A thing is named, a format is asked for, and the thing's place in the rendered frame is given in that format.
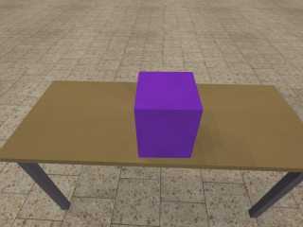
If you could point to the table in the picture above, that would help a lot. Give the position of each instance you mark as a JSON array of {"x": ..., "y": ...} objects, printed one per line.
[{"x": 243, "y": 127}]

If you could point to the carton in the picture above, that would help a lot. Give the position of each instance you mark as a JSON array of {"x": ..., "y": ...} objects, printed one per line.
[{"x": 167, "y": 114}]

